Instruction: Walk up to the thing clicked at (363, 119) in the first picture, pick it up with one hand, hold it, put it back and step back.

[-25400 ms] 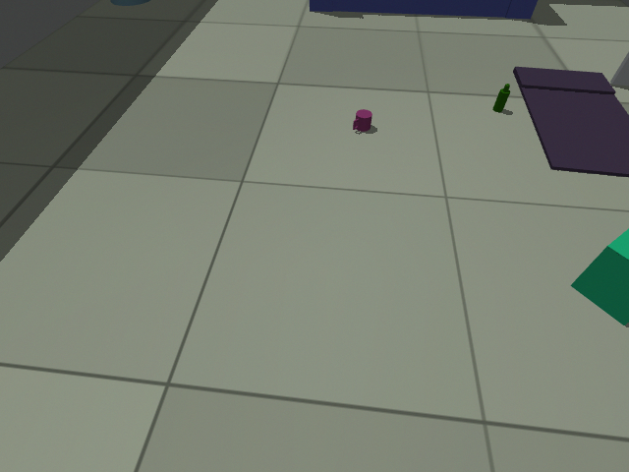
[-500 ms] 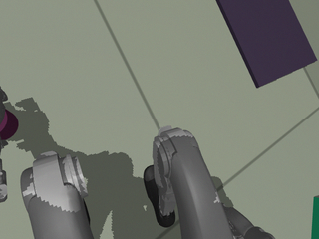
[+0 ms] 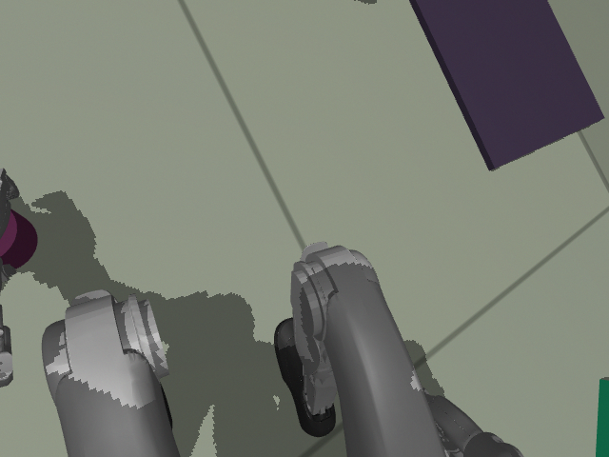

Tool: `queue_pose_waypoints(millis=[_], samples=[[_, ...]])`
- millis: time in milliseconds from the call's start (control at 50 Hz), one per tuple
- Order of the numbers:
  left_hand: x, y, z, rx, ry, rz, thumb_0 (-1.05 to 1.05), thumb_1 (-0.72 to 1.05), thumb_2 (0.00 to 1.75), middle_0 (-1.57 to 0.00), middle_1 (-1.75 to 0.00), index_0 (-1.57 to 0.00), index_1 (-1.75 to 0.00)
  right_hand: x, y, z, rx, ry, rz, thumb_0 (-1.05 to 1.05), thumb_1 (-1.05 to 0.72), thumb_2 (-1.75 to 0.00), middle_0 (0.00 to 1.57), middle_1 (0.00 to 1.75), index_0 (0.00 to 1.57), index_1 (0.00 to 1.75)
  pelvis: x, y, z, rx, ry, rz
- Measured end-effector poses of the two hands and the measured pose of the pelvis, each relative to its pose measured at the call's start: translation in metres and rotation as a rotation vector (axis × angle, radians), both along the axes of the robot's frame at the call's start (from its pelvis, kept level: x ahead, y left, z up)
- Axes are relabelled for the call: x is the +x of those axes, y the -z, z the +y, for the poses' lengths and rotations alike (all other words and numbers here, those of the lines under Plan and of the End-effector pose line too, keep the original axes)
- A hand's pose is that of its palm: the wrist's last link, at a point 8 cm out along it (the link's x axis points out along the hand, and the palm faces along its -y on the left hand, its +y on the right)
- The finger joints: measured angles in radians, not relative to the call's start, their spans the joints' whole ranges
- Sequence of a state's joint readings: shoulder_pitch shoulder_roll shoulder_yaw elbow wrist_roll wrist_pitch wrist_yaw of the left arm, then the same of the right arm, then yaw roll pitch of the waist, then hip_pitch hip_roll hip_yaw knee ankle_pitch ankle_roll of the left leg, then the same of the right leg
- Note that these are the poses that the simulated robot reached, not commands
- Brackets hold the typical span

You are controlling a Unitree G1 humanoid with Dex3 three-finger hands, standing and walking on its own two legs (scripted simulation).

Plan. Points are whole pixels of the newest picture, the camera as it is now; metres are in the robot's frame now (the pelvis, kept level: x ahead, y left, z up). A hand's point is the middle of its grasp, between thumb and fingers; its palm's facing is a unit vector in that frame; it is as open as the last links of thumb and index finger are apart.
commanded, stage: close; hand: left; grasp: from above
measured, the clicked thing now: out of the picture +0.40 +0.34 -0.25
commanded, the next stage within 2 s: settle in 0.52 s
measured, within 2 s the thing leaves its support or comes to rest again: leaves its support in 1.04 s
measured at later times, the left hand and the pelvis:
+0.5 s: hand out of the picture +0.40 +0.32 -0.22, palm faces -0.43 -0.15 -0.89, open 10.9 cm; pelvis +0.00 +0.00 +0.00, yaw +0 degrees
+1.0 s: hand out of the picture +0.40 +0.32 -0.21, palm faces -0.41 -0.16 -0.90, open 10.9 cm; pelvis +0.00 +0.00 +0.00, yaw +0 degrees
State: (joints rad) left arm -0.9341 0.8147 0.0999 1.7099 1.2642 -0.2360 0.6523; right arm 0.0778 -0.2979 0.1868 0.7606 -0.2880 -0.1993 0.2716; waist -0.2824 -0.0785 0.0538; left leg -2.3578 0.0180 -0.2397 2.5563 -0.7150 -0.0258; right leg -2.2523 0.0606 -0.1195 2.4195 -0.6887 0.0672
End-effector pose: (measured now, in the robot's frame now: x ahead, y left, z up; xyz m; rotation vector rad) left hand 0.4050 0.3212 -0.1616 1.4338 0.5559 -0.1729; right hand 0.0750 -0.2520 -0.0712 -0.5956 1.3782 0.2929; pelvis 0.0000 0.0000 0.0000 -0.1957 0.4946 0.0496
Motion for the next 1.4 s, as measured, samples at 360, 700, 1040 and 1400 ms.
queue_pose_waypoints(millis=[360,700,1040,1400], samples=[[-0.001,-0.001,0.000,-0.003,0.002,-0.003,0.00,-0.19,0.77,-0.27,-0.88,-0.47,-0.86,-0.003,0.000,0.000,0.000,-0.013,0.001,0.00,-0.91,-0.90,0.20,0.30,0.20,0.30,-0.001,0.001,0.000,0.002,0.001,-0.007],[-0.001,-0.002,0.000,-0.002,0.002,-0.009,0.00,-0.20,0.79,-0.30,-0.87,-0.55,-0.84,0.000,0.000,-0.001,-0.009,-0.030,-0.011,0.00,-0.92,-0.90,0.20,0.30,0.20,0.30,-0.002,0.002,0.000,0.002,0.002,-0.010],[-0.004,-0.010,0.004,-0.001,-0.007,-0.041,0.01,-0.21,0.79,-0.35,-0.96,-0.54,-0.90,0.004,0.000,-0.001,-0.003,0.032,-0.007,0.00,-0.94,-0.91,0.20,0.30,0.20,0.30,0.003,-0.001,0.001,0.000,-0.013,0.026],[-0.010,-0.094,0.006,0.037,-0.037,0.029,-0.01,-0.20,0.74,-0.38,-0.90,-0.56,-0.89,0.037,-0.010,-0.015,0.032,0.146,-0.122,0.00,-0.94,-0.91,0.20,0.30,0.20,0.30,-0.005,-0.039,-0.006,0.058,-0.046,0.076]])
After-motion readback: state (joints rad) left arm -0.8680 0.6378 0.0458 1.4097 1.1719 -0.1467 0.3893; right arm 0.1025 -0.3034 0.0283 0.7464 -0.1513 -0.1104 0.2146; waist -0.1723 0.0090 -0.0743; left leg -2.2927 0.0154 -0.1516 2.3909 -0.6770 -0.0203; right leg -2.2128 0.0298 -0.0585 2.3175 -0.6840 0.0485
